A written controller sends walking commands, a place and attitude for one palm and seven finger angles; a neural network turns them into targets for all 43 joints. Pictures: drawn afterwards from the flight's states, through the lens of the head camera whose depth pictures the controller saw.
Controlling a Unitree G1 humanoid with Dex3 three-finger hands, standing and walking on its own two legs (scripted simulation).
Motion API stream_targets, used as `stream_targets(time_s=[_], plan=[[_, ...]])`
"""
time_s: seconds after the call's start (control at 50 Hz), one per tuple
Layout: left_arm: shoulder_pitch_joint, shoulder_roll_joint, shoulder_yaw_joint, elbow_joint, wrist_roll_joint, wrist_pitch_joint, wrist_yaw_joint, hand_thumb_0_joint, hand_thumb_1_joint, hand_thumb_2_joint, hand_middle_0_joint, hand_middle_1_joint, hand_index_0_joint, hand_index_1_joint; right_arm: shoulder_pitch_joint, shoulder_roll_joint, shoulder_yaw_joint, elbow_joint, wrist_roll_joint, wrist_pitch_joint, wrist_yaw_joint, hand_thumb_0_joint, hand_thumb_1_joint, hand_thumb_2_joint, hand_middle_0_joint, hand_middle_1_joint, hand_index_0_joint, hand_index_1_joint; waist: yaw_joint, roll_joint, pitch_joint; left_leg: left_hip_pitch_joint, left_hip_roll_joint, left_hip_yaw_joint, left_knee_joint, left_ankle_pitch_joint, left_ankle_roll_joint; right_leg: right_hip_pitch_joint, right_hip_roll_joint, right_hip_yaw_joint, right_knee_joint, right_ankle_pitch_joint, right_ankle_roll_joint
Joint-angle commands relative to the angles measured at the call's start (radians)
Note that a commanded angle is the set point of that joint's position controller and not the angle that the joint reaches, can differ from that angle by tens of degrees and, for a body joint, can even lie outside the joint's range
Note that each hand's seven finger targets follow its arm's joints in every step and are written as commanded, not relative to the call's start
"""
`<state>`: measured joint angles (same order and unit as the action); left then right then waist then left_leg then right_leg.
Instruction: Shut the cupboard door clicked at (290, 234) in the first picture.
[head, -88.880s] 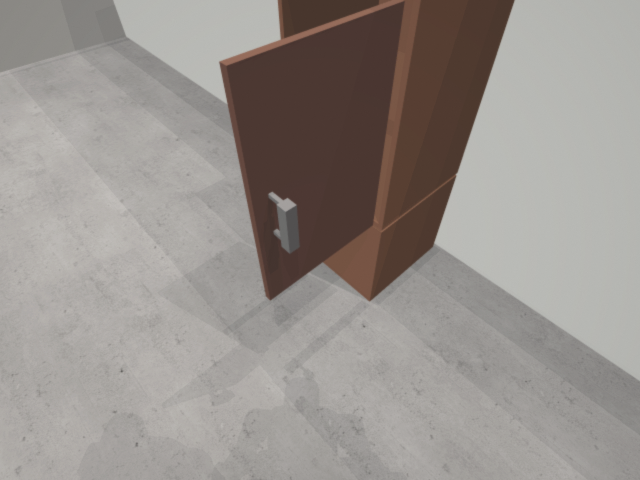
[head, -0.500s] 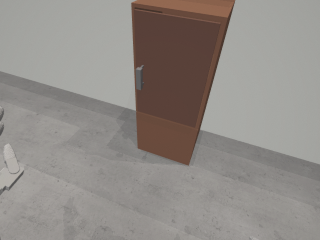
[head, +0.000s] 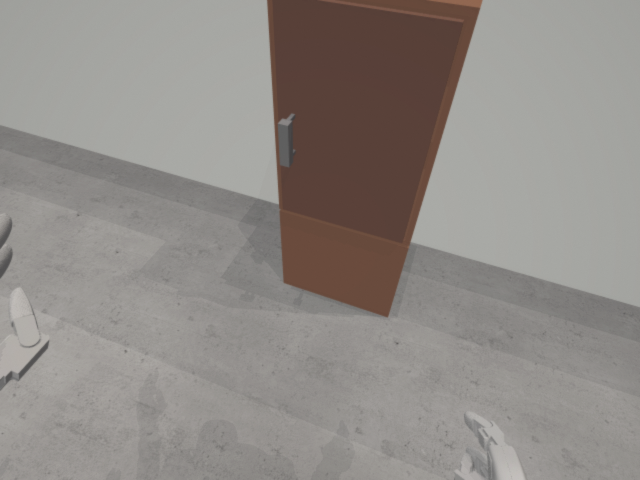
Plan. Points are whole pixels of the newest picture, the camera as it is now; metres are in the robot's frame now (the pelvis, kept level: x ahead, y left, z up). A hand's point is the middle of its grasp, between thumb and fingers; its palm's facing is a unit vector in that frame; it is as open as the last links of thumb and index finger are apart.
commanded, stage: stop stepping back and stand still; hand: left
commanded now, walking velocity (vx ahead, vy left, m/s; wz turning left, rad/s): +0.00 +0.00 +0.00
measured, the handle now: (289, 139) +0.90 +0.13 -0.07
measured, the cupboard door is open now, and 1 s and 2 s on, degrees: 0 0 0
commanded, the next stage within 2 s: let the arm hang, fingers relaxed in 0.08 s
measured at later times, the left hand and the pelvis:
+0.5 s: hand out of the picture +0.02 +0.19 -0.17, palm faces -0.01 -0.98 -0.18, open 7.2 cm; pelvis -0.02 +0.01 +0.00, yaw +1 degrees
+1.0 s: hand out of the picture -0.03 +0.22 -0.16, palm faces +0.02 -0.96 -0.26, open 7.4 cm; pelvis -0.03 +0.01 +0.01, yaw +0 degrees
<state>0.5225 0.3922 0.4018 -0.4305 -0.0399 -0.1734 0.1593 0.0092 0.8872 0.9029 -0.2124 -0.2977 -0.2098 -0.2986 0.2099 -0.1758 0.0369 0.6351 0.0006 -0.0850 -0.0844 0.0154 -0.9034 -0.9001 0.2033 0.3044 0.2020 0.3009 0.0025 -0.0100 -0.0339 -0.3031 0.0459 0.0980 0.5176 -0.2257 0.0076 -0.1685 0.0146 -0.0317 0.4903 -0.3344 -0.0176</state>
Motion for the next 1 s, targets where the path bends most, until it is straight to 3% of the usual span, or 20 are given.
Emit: stream_targets(time_s=[0.0,0.14,0.16,0.18,0.2,0.24,0.28,0.3,0.34,0.38,0.48,0.58,0.6,0.72,0.98], plan=[[-0.057,0.199,0.132,-0.239,-0.008,-0.064,0.024,0.000,0.900,0.900,-0.200,-0.300,-0.200,-0.300,-0.072,-0.142,-0.058,-0.164,0.003,-0.053,-0.010,0.000,-0.900,-0.900,0.200,0.300,0.200,0.300,-0.013,0.097,-0.091,0.110,0.066,-0.095,-0.078,0.227,0.008,-0.028,-0.065,0.082,-0.073,0.323,0.004],[0.006,0.190,0.134,-0.220,-0.014,-0.055,0.026,0.000,0.900,0.900,-0.200,-0.300,-0.200,-0.300,-0.069,-0.139,-0.060,-0.176,0.007,-0.036,-0.010,0.000,-0.900,-0.900,0.200,0.300,0.200,0.300,-0.013,0.066,-0.113,0.114,0.061,-0.080,-0.054,0.276,0.004,-0.013,-0.074,0.086,-0.080,0.404,0.004],[-0.071,0.020,-0.316,0.496,0.046,0.096,-0.116,0.000,0.900,0.900,-0.200,-0.300,-0.200,-0.300,-0.175,-0.327,-0.097,-0.014,0.032,-0.086,0.080,0.000,-0.900,-0.900,0.200,0.300,0.200,0.300,-0.032,0.086,-0.007,0.054,0.082,-0.083,0.072,0.441,0.010,-0.111,-0.145,0.014,0.039,0.516,-0.007],[-0.088,0.012,-0.297,0.524,0.049,0.175,-0.141,0.000,0.900,0.900,-0.200,-0.300,-0.200,-0.300,-0.100,-0.300,-0.112,0.000,0.018,-0.031,0.086,0.000,-0.900,-0.900,0.200,0.300,0.200,0.300,-0.021,0.113,-0.066,0.098,0.090,-0.080,0.040,0.397,0.002,-0.130,-0.130,0.069,0.019,0.393,-0.012],[-0.118,-0.009,-0.309,0.564,0.061,0.180,-0.150,0.000,0.900,0.900,-0.200,-0.300,-0.200,-0.300,-0.064,-0.289,-0.109,0.017,0.004,-0.014,0.085,0.000,-0.900,-0.900,0.200,0.300,0.200,0.300,-0.013,0.055,-0.067,0.075,0.104,-0.092,0.036,0.367,0.017,-0.135,-0.106,0.045,0.040,0.296,-0.012],[-0.169,0.017,-0.317,0.670,0.059,0.179,-0.159,0.000,0.900,0.900,-0.200,-0.300,-0.200,-0.300,-0.074,-0.292,-0.084,0.020,-0.003,0.022,0.084,0.000,-0.900,-0.900,0.200,0.300,0.200,0.300,0.002,-0.025,-0.043,0.006,0.116,-0.149,-0.009,0.273,0.048,-0.109,-0.089,0.032,0.040,0.162,-0.012],[-0.216,0.042,-0.329,0.800,0.063,0.171,-0.160,0.000,0.900,0.900,-0.200,-0.300,-0.200,-0.300,-0.090,-0.292,-0.074,0.043,-0.012,0.040,0.084,0.000,-0.900,-0.900,0.200,0.300,0.200,0.300,0.001,-0.136,-0.024,0.017,0.091,-0.160,-0.009,0.205,0.043,-0.112,-0.107,0.073,-0.012,0.143,-0.029],[-0.240,0.048,-0.337,0.864,0.063,0.171,-0.157,0.000,0.900,0.900,-0.200,-0.300,-0.200,-0.300,-0.080,-0.285,-0.071,0.059,-0.015,0.051,0.085,0.000,-0.900,-0.900,0.200,0.300,0.200,0.300,-0.007,-0.153,-0.015,0.030,0.078,-0.155,-0.014,0.190,0.035,-0.122,-0.120,0.090,-0.028,0.134,-0.039],[-0.259,0.038,-0.354,0.995,0.061,0.175,-0.151,0.000,0.900,0.900,-0.200,-0.300,-0.200,-0.300,-0.073,-0.259,-0.062,0.109,-0.024,0.070,0.087,0.000,-0.900,-0.900,0.200,0.300,0.200,0.300,-0.012,-0.104,-0.006,0.064,0.059,-0.140,-0.026,0.156,0.027,-0.134,-0.138,0.116,-0.063,0.115,-0.043],[-0.273,0.020,-0.366,1.106,0.060,0.177,-0.147,0.000,0.900,0.900,-0.200,-0.300,-0.200,-0.300,-0.057,-0.240,-0.055,0.159,-0.028,0.080,0.085,0.000,-0.900,-0.900,0.200,0.300,0.200,0.300,-0.018,-0.021,-0.010,0.089,0.061,-0.141,-0.069,0.150,0.021,-0.111,-0.124,0.113,-0.076,0.100,-0.034],[-0.215,-0.036,-0.363,1.324,0.056,0.176,-0.143,0.000,0.900,0.900,-0.200,-0.300,-0.200,-0.300,-0.019,-0.188,-0.054,0.280,-0.025,0.086,0.069,0.000,-0.900,-0.900,0.200,0.300,0.200,0.300,-0.004,0.151,0.012,0.083,0.063,-0.145,-0.150,0.016,0.021,-0.055,-0.105,0.101,-0.129,0.061,-0.037],[-0.190,-0.040,-0.366,1.450,0.053,0.171,-0.144,0.000,0.900,0.900,-0.200,-0.300,-0.200,-0.300,0.035,-0.186,-0.068,0.365,-0.016,0.086,0.057,0.000,-0.900,-0.900,0.200,0.300,0.200,0.300,-0.008,0.126,0.043,0.100,0.072,-0.160,-0.185,-0.056,0.026,-0.060,-0.103,0.092,-0.170,0.049,-0.046],[-0.184,-0.038,-0.366,1.467,0.054,0.169,-0.144,0.000,0.900,0.900,-0.200,-0.300,-0.200,-0.300,0.043,-0.192,-0.073,0.376,-0.014,0.087,0.055,0.000,-0.900,-0.900,0.200,0.300,0.200,0.300,-0.006,0.076,0.058,0.105,0.076,-0.161,-0.185,-0.053,0.029,-0.068,-0.102,0.088,-0.179,0.047,-0.045],[-0.168,-0.048,-0.368,1.530,0.056,0.167,-0.138,0.000,0.900,0.900,-0.200,-0.300,-0.200,-0.300,0.081,-0.184,-0.082,0.426,-0.012,0.085,0.051,0.000,-0.900,-0.900,0.200,0.300,0.200,0.300,-0.011,0.008,0.073,0.121,0.083,-0.158,-0.204,-0.057,0.035,-0.079,-0.105,0.083,-0.186,0.034,-0.044],[-0.216,-0.030,-0.363,1.534,0.061,0.165,-0.134,0.000,0.900,0.900,-0.200,-0.300,-0.200,-0.300,0.047,-0.188,-0.084,0.445,-0.016,0.081,0.057,0.000,-0.900,-0.900,0.200,0.300,0.200,0.300,-0.009,-0.003,0.128,0.113,0.081,-0.154,-0.241,-0.064,0.029,-0.096,-0.110,0.090,-0.200,0.029,-0.032]])
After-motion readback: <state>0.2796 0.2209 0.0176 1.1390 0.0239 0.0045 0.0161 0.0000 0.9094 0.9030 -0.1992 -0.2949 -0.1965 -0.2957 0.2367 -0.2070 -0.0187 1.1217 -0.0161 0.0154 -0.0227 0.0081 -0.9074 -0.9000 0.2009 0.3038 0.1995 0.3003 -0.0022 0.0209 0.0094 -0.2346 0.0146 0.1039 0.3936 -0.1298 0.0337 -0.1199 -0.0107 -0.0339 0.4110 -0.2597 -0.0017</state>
